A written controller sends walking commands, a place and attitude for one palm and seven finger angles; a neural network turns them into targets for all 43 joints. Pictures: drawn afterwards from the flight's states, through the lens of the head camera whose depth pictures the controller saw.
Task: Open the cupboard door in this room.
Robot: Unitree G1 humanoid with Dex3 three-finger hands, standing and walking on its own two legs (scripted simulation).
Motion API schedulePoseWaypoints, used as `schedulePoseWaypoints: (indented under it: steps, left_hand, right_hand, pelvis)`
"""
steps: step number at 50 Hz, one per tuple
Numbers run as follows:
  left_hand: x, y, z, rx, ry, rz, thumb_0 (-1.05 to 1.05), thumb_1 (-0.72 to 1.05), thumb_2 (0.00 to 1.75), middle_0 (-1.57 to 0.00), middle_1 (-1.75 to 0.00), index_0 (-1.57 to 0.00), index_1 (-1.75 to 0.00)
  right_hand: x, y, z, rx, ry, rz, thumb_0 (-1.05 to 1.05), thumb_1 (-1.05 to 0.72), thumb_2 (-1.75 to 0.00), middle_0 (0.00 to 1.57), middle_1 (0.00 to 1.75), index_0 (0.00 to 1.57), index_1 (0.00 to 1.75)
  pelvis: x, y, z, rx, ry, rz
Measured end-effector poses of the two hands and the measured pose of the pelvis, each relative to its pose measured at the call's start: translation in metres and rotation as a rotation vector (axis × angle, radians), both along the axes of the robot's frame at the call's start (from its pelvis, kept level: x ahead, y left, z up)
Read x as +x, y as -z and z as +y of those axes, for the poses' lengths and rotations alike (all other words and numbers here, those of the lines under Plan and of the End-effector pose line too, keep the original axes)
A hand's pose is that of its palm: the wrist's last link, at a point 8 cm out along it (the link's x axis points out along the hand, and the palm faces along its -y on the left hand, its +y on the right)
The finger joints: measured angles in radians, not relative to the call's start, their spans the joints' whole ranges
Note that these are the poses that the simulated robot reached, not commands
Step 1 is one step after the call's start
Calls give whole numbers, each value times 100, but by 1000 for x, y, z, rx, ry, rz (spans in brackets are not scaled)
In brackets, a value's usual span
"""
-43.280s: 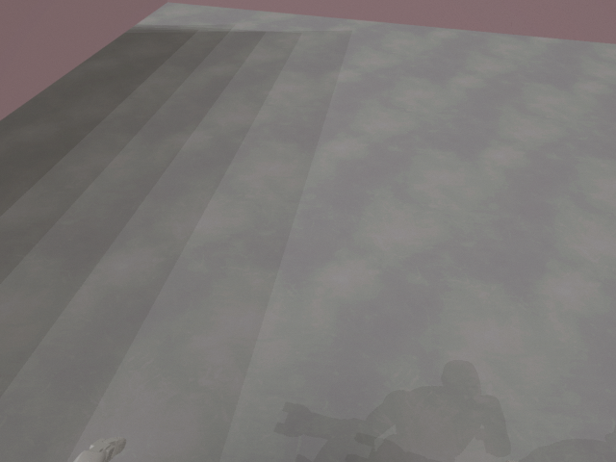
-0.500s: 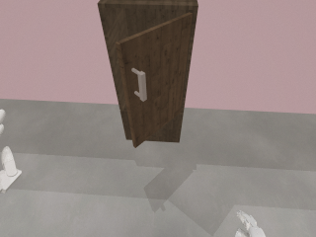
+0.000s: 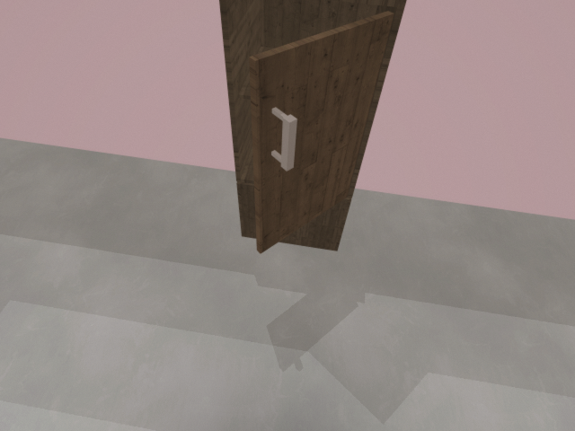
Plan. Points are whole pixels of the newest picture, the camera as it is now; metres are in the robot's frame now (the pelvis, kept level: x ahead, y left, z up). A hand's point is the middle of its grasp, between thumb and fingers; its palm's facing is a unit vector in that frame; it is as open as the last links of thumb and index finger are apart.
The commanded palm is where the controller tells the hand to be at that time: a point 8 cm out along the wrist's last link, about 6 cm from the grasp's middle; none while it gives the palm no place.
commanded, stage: let the arm hang, fingers relaxed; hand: left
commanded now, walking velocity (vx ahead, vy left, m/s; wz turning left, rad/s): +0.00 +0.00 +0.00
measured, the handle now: (282, 139) +0.65 +0.06 +0.02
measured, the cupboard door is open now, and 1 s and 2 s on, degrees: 49 49 49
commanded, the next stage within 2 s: look to check the result in 0.68 s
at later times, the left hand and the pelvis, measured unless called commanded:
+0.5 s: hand out of the picture +0.01 +0.19 -0.17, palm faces +0.01 -0.98 -0.19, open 7.3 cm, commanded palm none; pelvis +0.00 +0.02 +0.01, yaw -2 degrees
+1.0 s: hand out of the picture +0.01 +0.19 -0.17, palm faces +0.01 -0.98 -0.20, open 7.3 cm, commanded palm none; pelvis +0.02 +0.02 +0.01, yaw -2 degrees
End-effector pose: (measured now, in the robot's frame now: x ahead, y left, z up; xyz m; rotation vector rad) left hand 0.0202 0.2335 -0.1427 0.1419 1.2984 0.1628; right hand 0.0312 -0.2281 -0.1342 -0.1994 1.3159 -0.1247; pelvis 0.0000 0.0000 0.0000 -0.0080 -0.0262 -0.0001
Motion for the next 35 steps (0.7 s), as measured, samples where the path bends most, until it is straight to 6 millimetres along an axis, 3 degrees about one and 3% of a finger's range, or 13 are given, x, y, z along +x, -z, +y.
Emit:
schedulePoseWaypoints:
  steps: [7,14,25,35]
  left_hand:
    - [-38,-11,20,47,-17,130,0,94,89,-20,-30,-20,-30]
    - [-39,-11,24,51,-16,145,0,92,89,-20,-30,-20,-30]
    - [-15,-4,5,-8,8,93,0,91,89,-20,-30,-20,-30]
    - [-18,-3,5,-12,0,112,1,92,89,-20,-30,-20,-30]
  right_hand:
    - [-40,9,13,33,51,99,1,-92,-90,20,30,20,30]
    - [-62,13,32,65,80,145,0,-92,-90,20,30,19,30]
    - [-65,14,53,90,105,140,0,-91,-90,20,30,19,30]
    - [-55,13,54,84,111,123,0,-91,-90,20,30,19,30]
  pelvis:
    - [0,-4,10,4,9,0]
    - [2,-5,17,9,19,-6]
    - [4,-5,23,14,28,-6]
    - [9,-5,25,14,30,-4]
